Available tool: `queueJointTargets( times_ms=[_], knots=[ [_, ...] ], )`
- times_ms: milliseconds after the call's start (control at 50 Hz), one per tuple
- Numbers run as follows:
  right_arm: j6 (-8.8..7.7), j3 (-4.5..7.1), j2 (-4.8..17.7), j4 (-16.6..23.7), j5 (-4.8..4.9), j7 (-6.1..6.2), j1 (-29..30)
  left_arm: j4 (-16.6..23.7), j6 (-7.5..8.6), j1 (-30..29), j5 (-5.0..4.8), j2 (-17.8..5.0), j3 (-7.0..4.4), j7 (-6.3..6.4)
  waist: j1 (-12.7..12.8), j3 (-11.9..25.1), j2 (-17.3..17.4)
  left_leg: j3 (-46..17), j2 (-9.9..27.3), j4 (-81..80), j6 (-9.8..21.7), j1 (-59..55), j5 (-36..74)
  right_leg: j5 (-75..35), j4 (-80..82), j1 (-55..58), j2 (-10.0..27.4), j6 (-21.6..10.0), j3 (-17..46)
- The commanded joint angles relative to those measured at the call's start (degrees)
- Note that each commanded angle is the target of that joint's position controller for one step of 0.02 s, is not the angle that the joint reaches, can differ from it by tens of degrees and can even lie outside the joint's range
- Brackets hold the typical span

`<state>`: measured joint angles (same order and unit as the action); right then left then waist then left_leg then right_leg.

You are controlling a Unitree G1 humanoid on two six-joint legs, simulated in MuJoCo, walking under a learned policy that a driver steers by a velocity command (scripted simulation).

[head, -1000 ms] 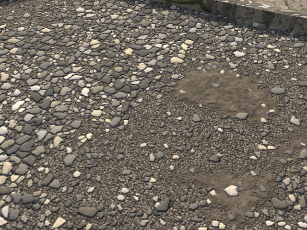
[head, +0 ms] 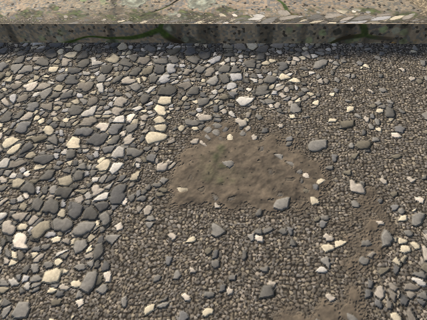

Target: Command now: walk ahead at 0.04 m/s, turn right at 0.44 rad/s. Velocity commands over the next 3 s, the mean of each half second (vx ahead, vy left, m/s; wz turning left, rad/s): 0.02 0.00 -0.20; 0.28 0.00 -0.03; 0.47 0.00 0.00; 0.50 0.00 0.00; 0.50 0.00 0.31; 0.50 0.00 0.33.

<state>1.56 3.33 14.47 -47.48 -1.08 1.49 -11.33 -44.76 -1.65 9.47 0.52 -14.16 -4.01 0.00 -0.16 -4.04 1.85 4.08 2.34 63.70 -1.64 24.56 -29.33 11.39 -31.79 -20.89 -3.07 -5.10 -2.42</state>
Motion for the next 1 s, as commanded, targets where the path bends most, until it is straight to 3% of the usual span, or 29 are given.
queueJointTargets(
  times_ms=[20,60,200,240,280,300,320,340,360,380,420,440,480,520,540,560,600,620,660,700,740,760,780,800,820,840,860,920,1000],
  knots=[
    [0.07,1.22,5.2,2.5,-1.01,0.15,-3.6,3.4,-0.15,-0.3,0.1,-5.4,-1.06,0.99,-0.7,7.0,-6.9,-4.2,0.3,0.9,0.0,4.7,4.8,-22.7,14.0,9.0,14.1,-10.0,15.8],
    [0.72,0.93,3.9,2.1,-0.44,-0.04,-5.1,2.8,0.62,1.0,0.37,-6.4,-1.12,0.51,-0.8,9.1,-5.6,-4.0,-0.4,-2.9,0.0,2.0,4.8,-23.6,13.9,9.4,13.6,-9.7,14.7],
    [1.28,0.31,3.3,2.7,0.33,0.17,-2.5,1.3,0.17,1.0,1.32,-7.7,-0.86,0.05,1.4,7.2,-9.2,-3.4,-2.0,-19.8,1.3,-5.5,5.1,-0.2,17.2,6.1,13.2,-8.1,17.6],
    [0.86,0.24,3.1,2.1,0.55,0.35,-3.9,0.7,-0.08,0.7,1.21,-7.7,-0.68,0.03,1.1,6.7,-8.7,-2.8,-2.7,-25.7,2.1,-8.7,5.9,1.2,16.8,5.5,13.5,-7.4,19.1],
    [0.06,-0.1,1.9,0.5,0.39,0.55,-7.9,0.1,-0.37,-0.1,0.35,-7.2,-0.29,0.4,-1.2,5.9,-6.9,-2.1,-3.2,-39.5,3.8,-16.6,13.5,3.0,14.9,2.0,12.4,-4.3,18.7],
    [-0.68,-0.18,3.2,0.7,-0.3,0.74,-7.4,-0.3,-0.19,1.1,0.21,-5.3,0.3,0.53,-0.5,5.0,-3.2,-7.6,0.9,-46.2,4.9,-18.8,14.8,5.1,13.0,-0.3,10.3,-1.2,17.7],
    [-1.42,0.07,6.8,1.7,-1.13,0.88,-5.8,-0.1,0.13,2.8,-0.47,-2.1,1.23,0.44,1.4,5.9,5.0,-20.2,11.1,-52.2,7.6,-18.5,10.0,7.8,7.2,-2.0,5.1,1.8,12.2],
    [-1.69,0.03,7.0,2.1,-0.6,0.28,-0.8,-0.3,0.1,0.3,-0.27,-3.3,0.92,0.44,2.2,1.5,9.1,-23.5,15.0,-53.9,10.4,-6.2,10.7,8.4,4.9,3.4,0.0,2.9,6.7],
    [-2.2,-0.82,4.2,2.9,-0.41,0.02,3.1,-1.4,0.12,0.7,0.38,-3.5,0.95,0.13,3.4,0.9,7.0,-20.2,12.9,-53.6,9.8,-3.2,10.8,5.3,3.2,9.2,1.5,2.9,7.1],
    [-2.59,-1.05,3.7,2.4,-0.13,0.0,3.3,-2.3,0.28,0.8,0.49,-3.0,1.08,-0.12,3.4,1.4,6.7,-17.1,10.1,-52.5,8.0,-3.3,10.9,1.1,5.1,11.5,1.6,2.9,7.2],
    [-2.87,-0.77,5.1,1.2,0.16,0.33,1.6,-3.5,0.86,1.4,0.95,-3.9,1.1,-0.11,3.1,2.1,6.5,-13.4,6.9,-50.0,5.9,-7.8,15.7,-5.3,9.0,12.0,3.0,3.1,7.8],
    [-3.05,-0.76,4.8,0.5,0.37,0.24,-1.1,-3.9,1.36,0.6,0.98,-4.4,1.19,0.14,1.5,3.5,5.2,-13.0,5.9,-49.0,5.5,-9.1,18.5,-7.3,10.2,13.5,4.3,3.4,9.1],
    [-2.74,-0.77,4.2,-0.7,0.61,0.13,-3.1,-6.1,1.76,2.5,0.2,-4.7,1.19,0.36,0.9,3.6,1.9,-12.1,4.6,-49.4,5.3,-11.2,14.0,-5.9,10.8,11.7,5.3,3.5,9.9],
    [-2.33,-0.88,3.6,-1.8,0.41,0.29,-3.3,-7.7,1.71,2.5,0.03,-3.7,1.47,0.56,0.8,1.5,0.0,-11.5,4.2,-49.0,5.3,-11.8,12.8,-5.2,12.2,10.1,5.5,3.5,10.4],
    [-2.22,-0.91,3.5,-2.7,0.29,0.18,-4.4,-8.8,1.59,3.2,0.12,-3.2,1.68,0.68,0.5,2.6,-0.4,-11.3,3.8,-49.8,5.3,-12.4,7.3,-1.5,12.7,10.5,4.9,3.4,10.2],
    [-1.97,-0.3,4.9,-3.3,0.18,0.03,-5.3,-9.2,1.53,3.3,0.28,-3.3,1.64,0.74,0.1,1.9,0.2,-11.7,3.3,-50.1,6.0,-12.7,0.6,3.8,10.9,8.7,3.5,3.0,8.9],
    [-1.36,0.61,7.0,-3.6,0.24,-0.19,-6.1,-9.3,1.39,2.7,0.88,-3.9,1.29,0.47,-0.8,-0.8,2.7,-16.2,5.9,-52.9,9.0,-12.3,-13.4,14.1,4.7,2.1,0.4,1.9,5.1],
    [-1.24,1.09,8.0,-4.0,0.29,-0.2,-6.7,-8.8,1.51,1.8,1.25,-3.0,1.44,0.13,-1.1,-2.9,4.4,-19.8,9.2,-55.3,11.0,-12.5,-17.4,13.4,0.8,-0.7,0.0,1.9,2.5],
    [-1.6,1.5,7.8,-4.5,0.43,-0.28,-6.1,-8.1,2.25,1.1,1.56,-2.4,1.58,-0.48,-0.7,-5.0,4.4,-24.0,14.3,-58.4,13.8,-12.3,-15.7,9.2,-5.6,-3.7,3.1,1.8,1.2],
    [-2.54,1.66,7.4,-4.4,0.03,-0.76,-4.3,-8.5,3.3,2.8,1.25,-2.6,1.42,-1.0,0.5,-4.3,3.5,-21.2,13.5,-57.5,13.8,-14.1,-9.5,10.2,-4.8,-3.2,4.2,1.2,0.8],
    [-3.15,1.91,7.4,-4.3,0.55,-1.35,-1.7,-10.2,4.34,7.3,0.85,-1.9,1.28,-1.09,3.1,-3.6,3.1,-15.2,9.9,-53.4,12.1,-8.1,-6.9,6.9,3.6,8.6,2.6,0.1,-1.5],
    [-3.3,1.85,6.7,-4.3,0.45,-1.53,-1.1,-12.1,4.77,11.9,0.87,-2.4,0.91,-0.8,4.8,-3.0,1.2,-12.1,7.0,-48.4,11.1,-3.7,-6.6,7.4,7.2,16.2,1.1,-0.2,-1.0],
    [-3.58,1.14,4.1,-3.3,0.02,-1.66,0.5,-13.9,5.31,18.1,1.35,-4.9,0.21,-0.21,7.0,-2.5,-5.8,-6.8,2.8,-36.8,9.3,2.3,-3.1,15.0,14.2,22.5,7.2,-1.5,9.3],
    [-4.01,-0.01,0.0,-1.0,0.42,-2.19,1.7,-15.1,5.63,24.3,1.08,-10.2,-1.15,0.1,8.1,-1.6,-19.8,1.4,-5.2,-18.8,6.6,14.1,-0.5,32.8,26.0,27.8,20.2,-6.7,34.8],
    [-4.19,0.81,3.8,-0.8,-1.07,-2.37,2.6,-15.3,5.39,23.1,1.22,-9.8,-0.92,-0.04,6.6,-4.0,-14.0,-3.8,-4.6,-9.0,7.7,17.3,-1.9,31.8,27.6,24.7,24.1,-9.3,41.2],
    [-4.47,0.96,4.1,-1.4,-0.85,-2.84,2.1,-13.6,5.53,17.8,1.27,-8.1,-0.44,-0.03,3.5,-4.5,-7.4,-6.6,-1.7,-5.3,8.3,17.4,3.6,28.1,25.7,22.5,22.5,-8.9,35.6],
    [-4.91,0.77,3.6,-2.3,-0.33,-3.32,1.1,-12.6,5.95,14.8,1.16,-6.8,-0.14,-0.02,1.8,-3.2,-5.3,-6.8,-0.1,-5.0,8.2,16.1,8.3,22.5,25.7,21.8,20.0,-7.2,30.3],
    [-4.75,0.6,3.1,-3.5,-1.22,-4.04,1.2,-13.1,7.18,15.0,0.49,-4.0,0.88,0.44,1.2,0.2,-5.5,-4.4,1.6,-6.3,5.7,14.1,16.2,3.5,26.0,24.0,15.3,-4.8,18.9],
    [-3.74,0.06,2.0,-1.4,-1.12,-4.0,7.4,-15.8,7.49,20.5,0.07,-3.5,1.39,0.79,2.5,-0.8,-5.6,-1.5,1.9,-9.3,2.6,18.3,19.3,-13.1,25.0,25.6,14.4,-5.9,12.5]
  ],
)
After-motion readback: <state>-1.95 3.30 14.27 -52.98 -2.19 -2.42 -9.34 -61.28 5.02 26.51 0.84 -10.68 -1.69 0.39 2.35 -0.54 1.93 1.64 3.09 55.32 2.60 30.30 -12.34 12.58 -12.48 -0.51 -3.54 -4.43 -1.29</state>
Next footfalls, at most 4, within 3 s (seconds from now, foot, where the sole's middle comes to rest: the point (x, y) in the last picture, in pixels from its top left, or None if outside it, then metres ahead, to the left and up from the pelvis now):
0.30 left None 0.04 0.13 -0.77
1.26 left None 0.45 0.07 -0.77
1.82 right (266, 228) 0.75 -0.12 -0.77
2.36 left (218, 159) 1.06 0.05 -0.77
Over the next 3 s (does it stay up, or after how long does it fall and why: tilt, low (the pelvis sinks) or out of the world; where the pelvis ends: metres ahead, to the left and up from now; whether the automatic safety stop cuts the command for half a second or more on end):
stays up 1.27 0.00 0.00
